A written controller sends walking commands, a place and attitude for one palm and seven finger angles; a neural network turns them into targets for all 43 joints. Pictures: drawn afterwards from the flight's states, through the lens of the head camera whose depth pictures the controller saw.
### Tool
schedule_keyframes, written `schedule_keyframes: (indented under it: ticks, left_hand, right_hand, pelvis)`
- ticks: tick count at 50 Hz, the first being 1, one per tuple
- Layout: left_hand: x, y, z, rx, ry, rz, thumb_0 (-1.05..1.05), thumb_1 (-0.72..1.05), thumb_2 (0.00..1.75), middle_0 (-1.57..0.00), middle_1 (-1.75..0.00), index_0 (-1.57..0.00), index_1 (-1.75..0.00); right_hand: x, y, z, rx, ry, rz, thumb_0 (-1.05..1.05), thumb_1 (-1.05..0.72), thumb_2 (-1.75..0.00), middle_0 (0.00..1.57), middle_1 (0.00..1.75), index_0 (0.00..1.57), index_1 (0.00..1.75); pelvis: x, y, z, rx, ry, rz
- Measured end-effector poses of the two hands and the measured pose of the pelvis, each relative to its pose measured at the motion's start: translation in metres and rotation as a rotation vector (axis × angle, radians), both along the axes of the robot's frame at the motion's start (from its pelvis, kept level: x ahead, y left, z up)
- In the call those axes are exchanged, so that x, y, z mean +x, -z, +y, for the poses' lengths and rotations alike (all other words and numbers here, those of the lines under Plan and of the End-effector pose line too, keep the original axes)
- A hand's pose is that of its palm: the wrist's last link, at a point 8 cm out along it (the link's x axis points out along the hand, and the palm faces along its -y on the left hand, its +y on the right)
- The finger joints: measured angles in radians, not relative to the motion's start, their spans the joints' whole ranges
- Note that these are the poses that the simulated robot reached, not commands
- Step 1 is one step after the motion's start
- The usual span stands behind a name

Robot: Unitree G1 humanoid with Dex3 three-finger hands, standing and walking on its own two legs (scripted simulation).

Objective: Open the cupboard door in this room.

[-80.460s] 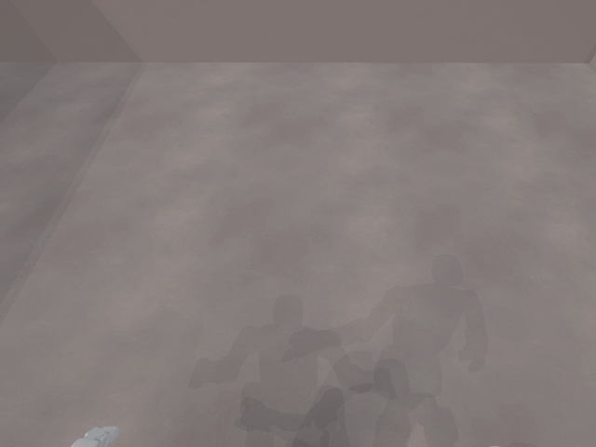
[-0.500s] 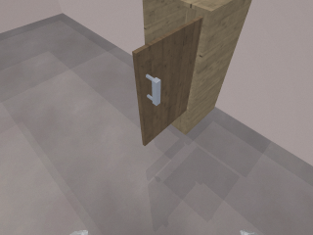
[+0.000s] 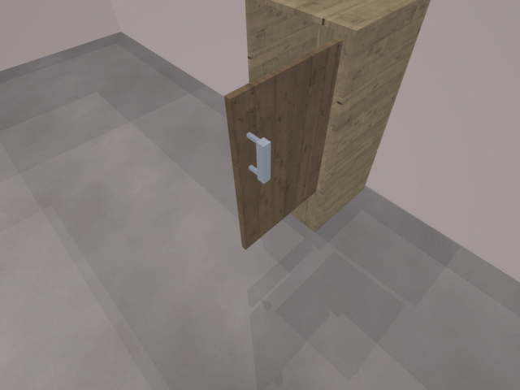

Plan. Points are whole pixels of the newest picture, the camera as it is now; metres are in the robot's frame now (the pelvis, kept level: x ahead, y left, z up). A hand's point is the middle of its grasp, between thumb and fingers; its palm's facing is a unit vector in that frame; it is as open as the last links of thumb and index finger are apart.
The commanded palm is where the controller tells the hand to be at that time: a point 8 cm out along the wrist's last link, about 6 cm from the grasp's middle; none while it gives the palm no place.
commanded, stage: let the arm hang, fingers relaxed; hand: left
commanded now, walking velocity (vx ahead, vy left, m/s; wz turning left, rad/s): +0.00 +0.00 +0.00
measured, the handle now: (257, 157) +0.63 +0.04 -0.05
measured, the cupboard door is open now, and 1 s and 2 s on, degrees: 91 91 91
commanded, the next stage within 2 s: look to check the result in 0.34 s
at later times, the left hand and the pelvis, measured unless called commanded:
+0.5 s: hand out of the picture +0.02 +0.17 -0.17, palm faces +0.02 -0.98 -0.20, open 7.4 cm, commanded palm none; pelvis +0.02 -0.01 +0.00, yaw +0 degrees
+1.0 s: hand out of the picture +0.04 +0.16 -0.17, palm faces +0.02 -0.98 -0.21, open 7.4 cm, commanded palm none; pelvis +0.03 -0.01 +0.00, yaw +0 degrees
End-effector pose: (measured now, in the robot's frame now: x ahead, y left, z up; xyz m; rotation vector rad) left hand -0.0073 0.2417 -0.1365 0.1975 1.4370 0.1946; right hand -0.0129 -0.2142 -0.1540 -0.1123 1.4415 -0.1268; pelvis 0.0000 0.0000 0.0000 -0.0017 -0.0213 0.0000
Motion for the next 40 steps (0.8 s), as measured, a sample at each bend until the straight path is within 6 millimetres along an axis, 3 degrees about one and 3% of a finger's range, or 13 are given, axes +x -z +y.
schedule_keyframes:
  ticks: [6,11,31,40]
  left_hand:
    - [0.032,0.002,-0.014,-0.028,0.021,-0.08,0.01,0.91,0.9,-0.2,-0.3,-0.2,-0.3]
    - [0.044,0.003,-0.018,-0.033,0.029,-0.097,0.01,0.93,0.9,-0.2,-0.3,-0.2,-0.3]
    - [0.019,0.004,-0.027,-0.051,-0.01,0.006,0.01,0.91,0.9,-0.2,-0.3,-0.2,-0.3]
    - [0.022,0.004,-0.03,-0.05,-0.014,0.007,0.01,0.91,0.9,-0.2,-0.3,-0.2,-0.3]
  right_hand:
    - [0.009,0.0,0.002,0.002,0.003,-0.023,0.0,-0.91,-0.9,0.2,0.3,0.2,0.3]
    - [0.012,-0.002,-0.001,-0.006,0.012,-0.027,0.0,-0.92,-0.9,0.2,0.3,0.2,0.3]
    - [0.027,-0.005,-0.008,-0.017,-0.001,-0.004,0.0,-0.91,-0.9,0.2,0.29,0.2,0.3]
    - [0.039,-0.005,-0.013,-0.024,-0.01,-0.017,0.0,-0.91,-0.9,0.2,0.3,0.2,0.3]
  pelvis:
    - [0.004,0.0,-0.001,0.004,0.002,-0.001]
    - [0.008,-0.001,-0.003,0.006,0.005,-0.001]
    - [0.022,-0.003,-0.007,0.005,0.002,0.004]
    - [0.027,-0.003,-0.01,0.006,0.001,0.005]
